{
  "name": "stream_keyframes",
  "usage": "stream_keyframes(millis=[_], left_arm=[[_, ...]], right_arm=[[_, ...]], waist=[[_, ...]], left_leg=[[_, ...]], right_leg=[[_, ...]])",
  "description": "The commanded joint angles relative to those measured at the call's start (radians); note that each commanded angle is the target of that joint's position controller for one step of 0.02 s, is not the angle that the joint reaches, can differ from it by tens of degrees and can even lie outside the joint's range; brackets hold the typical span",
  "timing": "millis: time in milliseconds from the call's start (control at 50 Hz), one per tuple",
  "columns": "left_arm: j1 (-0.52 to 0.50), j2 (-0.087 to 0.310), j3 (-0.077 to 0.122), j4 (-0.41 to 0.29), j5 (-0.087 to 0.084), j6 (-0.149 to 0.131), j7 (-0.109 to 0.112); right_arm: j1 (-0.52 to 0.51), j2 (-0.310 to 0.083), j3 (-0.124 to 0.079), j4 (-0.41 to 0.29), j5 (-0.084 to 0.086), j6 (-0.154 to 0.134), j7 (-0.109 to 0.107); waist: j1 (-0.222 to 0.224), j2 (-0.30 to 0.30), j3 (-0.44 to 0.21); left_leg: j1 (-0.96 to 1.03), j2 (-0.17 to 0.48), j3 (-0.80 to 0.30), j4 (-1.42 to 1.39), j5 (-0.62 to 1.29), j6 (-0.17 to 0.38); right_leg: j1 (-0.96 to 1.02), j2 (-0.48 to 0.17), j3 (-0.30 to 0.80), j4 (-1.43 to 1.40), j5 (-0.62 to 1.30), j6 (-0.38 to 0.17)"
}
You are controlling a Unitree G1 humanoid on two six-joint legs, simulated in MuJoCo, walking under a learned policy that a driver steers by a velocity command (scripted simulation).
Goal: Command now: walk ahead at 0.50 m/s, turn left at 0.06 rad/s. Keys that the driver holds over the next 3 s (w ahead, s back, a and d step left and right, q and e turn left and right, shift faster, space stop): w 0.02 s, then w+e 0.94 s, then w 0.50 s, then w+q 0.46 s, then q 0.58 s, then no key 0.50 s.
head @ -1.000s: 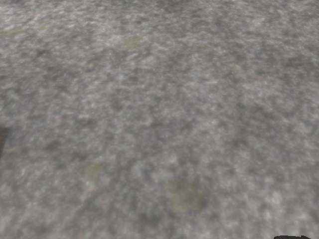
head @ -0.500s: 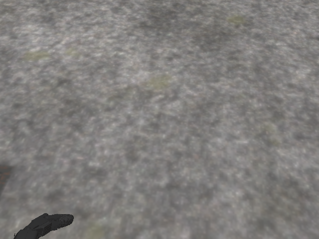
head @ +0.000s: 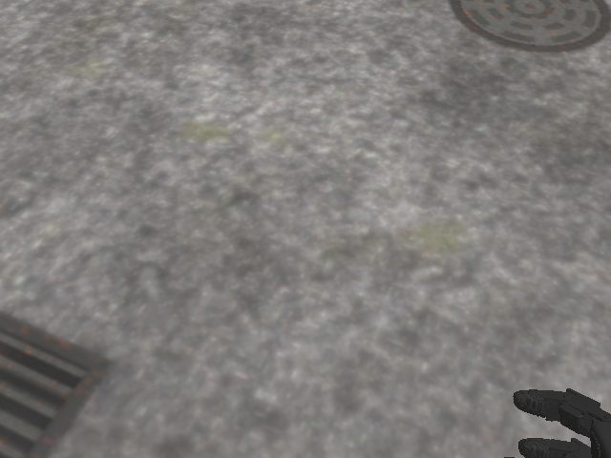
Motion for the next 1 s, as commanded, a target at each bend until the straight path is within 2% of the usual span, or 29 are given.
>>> stream_keyframes(millis=[20, 40, 60, 80, 100, 120, 140, 180, 260, 340, 440, 500, 520, 540, 560, 580, 600, 620, 640, 660, 680, 740, 780, 840, 880, 920, 960, 980, 1000], left_arm=[[-0.051, 0.145, 0.022, -0.065, 0.012, -0.003, 0.012], [0.033, 0.042, -0.013, -0.101, 0.025, -0.02, 0.008], [0.027, 0.062, -0.011, -0.086, 0.013, -0.037, 0.005], [-0.046, 0.143, 0.015, -0.105, -0.016, -0.043, -0.001], [-0.104, 0.14, 0.015, -0.119, -0.022, -0.042, -0.001], [-0.13, 0.127, 0.016, -0.122, -0.008, -0.036, 0.001], [-0.113, 0.117, 0.022, -0.113, 0.0, -0.022, 0.003], [-0.071, 0.072, 0.017, -0.093, -0.001, 0.005, 0.005], [-0.144, 0.053, 0.019, -0.123, 0.005, 0.015, 0.007], [-0.271, 0.022, 0.005, -0.164, 0.01, 0.004, -0.019], [-0.405, 0.02, -0.001, -0.247, 0.009, 0.004, -0.05], [-0.363, 0.057, 0.018, -0.272, 0.008, 0.01, -0.062], [-0.278, 0.088, 0.036, -0.259, 0.006, 0.014, -0.06], [-0.127, 0.137, 0.066, -0.226, 0.004, 0.016, -0.049], [0.023, 0.222, 0.099, -0.197, 0.003, 0.028, -0.027], [-0.014, 0.311, 0.107, -0.209, -0.003, 0.019, -0.022], [0.023, 0.22, 0.084, -0.228, 0.004, 0.009, -0.023], [-0.016, 0.175, 0.07, -0.222, 0.011, -0.001, -0.023], [-0.079, 0.153, 0.063, -0.229, 0.008, -0.006, -0.022], [-0.143, 0.122, 0.054, -0.243, 0.009, -0.005, -0.019], [-0.176, 0.103, 0.046, -0.261, 0.023, -0.005, -0.014], [-0.186, 0.123, 0.051, -0.261, 0.019, -0.009, -0.001], [-0.165, 0.15, 0.059, -0.25, 0.015, -0.006, 0.012], [-0.123, 0.159, 0.063, -0.232, 0.007, 0.005, 0.023], [-0.083, 0.164, 0.065, -0.216, 0.003, 0.011, 0.024], [-0.064, 0.153, 0.063, -0.206, -0.002, 0.015, 0.026], [-0.072, 0.15, 0.065, -0.206, 0.001, 0.019, 0.029], [-0.086, 0.14, 0.063, -0.207, 0.005, 0.021, 0.029], [-0.083, 0.108, 0.052, -0.208, 0.01, 0.021, 0.027]], right_arm=[[0.291, -0.199, -0.085, 0.011, -0.011, -0.009, -0.016], [0.404, -0.303, -0.108, 0.022, -0.033, -0.001, -0.024], [0.431, -0.241, -0.093, 0.032, -0.02, 0.005, -0.024], [0.373, -0.193, -0.073, 0.035, -0.014, 0.003, -0.023], [0.309, -0.163, -0.063, 0.032, -0.013, 0.001, -0.022], [0.252, -0.133, -0.054, 0.036, -0.017, -0.004, -0.018], [0.211, -0.109, -0.048, 0.038, -0.023, -0.014, -0.015], [0.178, -0.105, -0.053, 0.054, -0.028, -0.034, -0.013], [0.195, -0.125, -0.064, 0.101, -0.037, -0.049, -0.026], [0.219, -0.156, -0.07, 0.128, -0.028, -0.041, -0.041], [0.302, -0.192, -0.084, 0.18, -0.006, -0.003, -0.05], [0.285, -0.229, -0.094, 0.177, 0.0, 0.024, -0.063], [0.278, -0.239, -0.096, 0.173, -0.001, 0.033, -0.068], [0.261, -0.236, -0.093, 0.167, 0.003, 0.038, -0.073], [0.28, -0.199, -0.076, 0.149, -0.014, 0.029, -0.076], [0.386, -0.05, -0.028, 0.099, -0.042, -0.003, -0.053], [0.269, -0.14, -0.041, 0.092, -0.006, -0.044, -0.035], [0.171, -0.178, -0.051, 0.058, 0.027, -0.064, -0.027], [0.157, -0.165, -0.046, 0.055, 0.015, -0.073, -0.032], [0.155, -0.169, -0.052, 0.064, -0.012, -0.072, -0.039], [0.176, -0.174, -0.058, 0.067, -0.021, -0.061, -0.038], [0.192, -0.138, -0.052, 0.065, -0.033, -0.03, -0.04], [0.119, -0.11, -0.04, 0.042, -0.035, -0.023, -0.042], [0.001, -0.085, -0.026, 0.018, -0.028, -0.03, -0.033], [-0.048, -0.1, -0.03, 0.003, -0.014, -0.036, -0.025], [-0.058, -0.129, -0.041, -0.004, -0.008, -0.043, -0.018], [-0.029, -0.156, -0.054, 0.0, -0.006, -0.051, -0.015], [0.026, -0.163, -0.061, 0.016, -0.006, -0.056, -0.015], [0.112, -0.179, -0.073, 0.04, -0.015, -0.06, -0.019]], waist=[[-0.226, -0.065, -0.2], [-0.224, 0.159, -0.354], [-0.237, 0.221, -0.417], [-0.231, 0.145, -0.251], [-0.203, 0.101, -0.152], [-0.172, 0.066, -0.08], [-0.136, 0.088, -0.05], [-0.101, 0.09, -0.033], [-0.103, 0.042, 0.009], [-0.149, 0.019, 0.041], [-0.192, 0.005, 0.078], [-0.14, 0.055, 0.007], [-0.089, 0.069, -0.05], [-0.003, 0.053, -0.129], [0.055, -0.055, -0.226], [-0.077, -0.285, -0.316], [0.012, -0.159, -0.401], [0.018, -0.117, -0.25], [-0.031, -0.032, -0.162], [-0.07, -0.012, -0.102], [-0.105, -0.036, -0.087], [-0.134, -0.045, -0.058], [-0.115, -0.055, -0.029], [-0.063, -0.089, -0.023], [-0.041, -0.101, -0.025], [-0.045, -0.112, -0.029], [-0.071, -0.138, -0.031], [-0.103, -0.15, -0.042], [-0.141, -0.145, -0.085]], left_leg=[[0.51, 0.04, -0.038, -0.004, 0.008, 0.088], [0.902, 0.313, -0.456, -0.022, -0.11, 0.232], [0.909, 0.382, -0.702, -0.156, -0.226, 0.269], [0.781, 0.353, -0.572, -0.181, -0.28, 0.224], [0.645, 0.31, -0.435, -0.207, -0.244, 0.194], [0.523, 0.268, -0.345, -0.249, -0.188, 0.178], [0.436, 0.235, -0.269, -0.287, -0.129, 0.161], [0.341, 0.215, -0.172, -0.344, -0.031, 0.163], [0.355, 0.206, -0.023, -0.376, 0.124, 0.157], [0.383, 0.187, 0.096, -0.392, 0.147, 0.123], [0.581, 0.25, 0.142, -0.321, 0.259, 0.108], [0.642, 0.254, 0.184, -0.146, 0.695, 0.074], [0.632, 0.243, 0.197, -0.012, 0.824, 0.06], [0.545, 0.209, 0.221, 0.192, 0.803, 0.03], [0.3, 0.163, 0.22, 0.495, 0.479, -0.012], [-0.16, -0.062, 0.105, 0.836, -0.505, -0.075], [-0.271, -0.055, -0.1, 0.918, -0.529, -0.056], [-0.333, -0.007, -0.102, 0.881, -0.43, -0.033], [-0.298, 0.037, -0.096, 0.787, -0.347, -0.026], [-0.237, 0.063, -0.087, 0.7, -0.308, -0.037], [-0.167, 0.08, -0.093, 0.666, -0.277, -0.047], [-0.108, 0.077, -0.061, 0.539, -0.23, -0.099], [-0.097, 0.058, -0.043, 0.39, -0.113, -0.124], [-0.008, 0.003, -0.032, 0.149, 0.104, -0.129], [0.028, -0.02, -0.044, 0.077, 0.149, -0.125], [0.037, -0.022, -0.076, 0.02, 0.117, -0.107], [0.07, -0.02, -0.088, -0.001, 0.036, -0.077], [0.126, -0.019, -0.07, -0.022, 0.02, -0.056], [0.251, -0.014, -0.054, -0.048, 0.018, -0.027]], right_leg=[[-0.198, -0.164, 0.044, 0.368, 0.681, -0.101], [-0.602, -0.02, -0.015, 0.769, 0.265, -0.024], [-0.737, 0.021, 0.116, 0.932, -0.202, -0.023], [-0.819, -0.033, 0.143, 0.992, -0.156, -0.034], [-0.813, -0.078, 0.114, 0.962, -0.071, -0.038], [-0.786, -0.106, 0.103, 0.906, -0.003, -0.032], [-0.728, -0.133, 0.113, 0.864, 0.052, -0.026], [-0.656, -0.137, 0.113, 0.852, 0.118, -0.007], [-0.735, -0.127, 0.147, 0.715, 0.297, 0.014], [-0.695, -0.109, 0.07, 0.47, 0.48, -0.001], [-0.769, -0.091, 0.01, 0.34, 0.382, -0.048], [-0.641, -0.012, -0.074, 0.333, 0.226, -0.102], [-0.525, 0.029, -0.097, 0.333, 0.187, -0.127], [-0.3, 0.067, -0.093, 0.267, 0.238, -0.165], [0.011, -0.053, 0.117, 0.24, 0.255, -0.226], [0.343, -0.305, 0.696, 0.157, 0.113, -0.429], [0.386, -0.338, 0.836, 0.033, 0.027, -0.437], [0.28, -0.306, 0.679, 0.011, 0.101, -0.382], [0.129, -0.261, 0.56, 0.011, 0.201, -0.345], [-0.004, -0.222, 0.471, -0.002, 0.315, -0.324], [-0.093, -0.198, 0.423, -0.024, 0.395, -0.32], [-0.236, -0.164, 0.341, -0.063, 0.51, -0.325], [-0.297, -0.125, 0.283, -0.068, 0.503, -0.3], [-0.339, -0.073, 0.246, -0.044, 0.386, -0.243], [-0.318, -0.091, 0.291, -0.026, 0.32, -0.228], [-0.254, -0.117, 0.356, 0.029, 0.265, -0.214], [-0.206, -0.143, 0.417, 0.088, 0.257, -0.197], [-0.196, -0.143, 0.418, 0.126, 0.279, -0.184], [-0.205, -0.105, 0.391, 0.212, 0.338, -0.159]])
